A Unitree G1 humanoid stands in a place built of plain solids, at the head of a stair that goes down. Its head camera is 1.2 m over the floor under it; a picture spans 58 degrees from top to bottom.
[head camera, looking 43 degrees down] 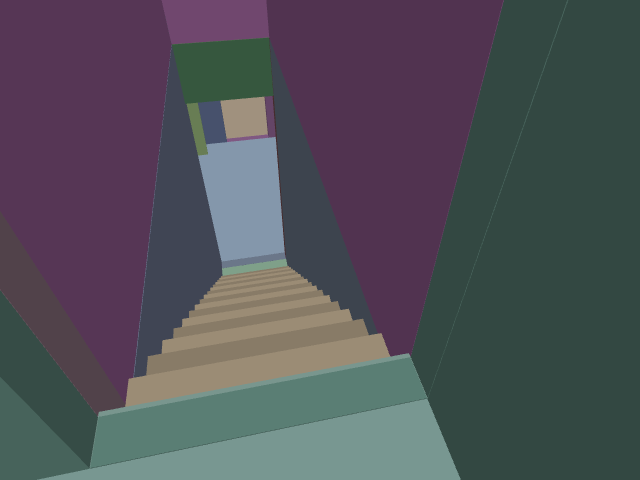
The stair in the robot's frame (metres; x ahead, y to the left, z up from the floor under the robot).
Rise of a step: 0.20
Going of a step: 0.22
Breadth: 0.93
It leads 12 degrees to the left of straight ahead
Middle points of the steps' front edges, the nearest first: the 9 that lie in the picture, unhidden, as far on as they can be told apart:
0.66 0.17 0.00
0.88 0.22 -0.19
1.09 0.26 -0.39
1.30 0.31 -0.58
1.51 0.35 -0.78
1.72 0.40 -0.98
1.93 0.44 -1.17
2.14 0.49 -1.37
2.36 0.53 -1.57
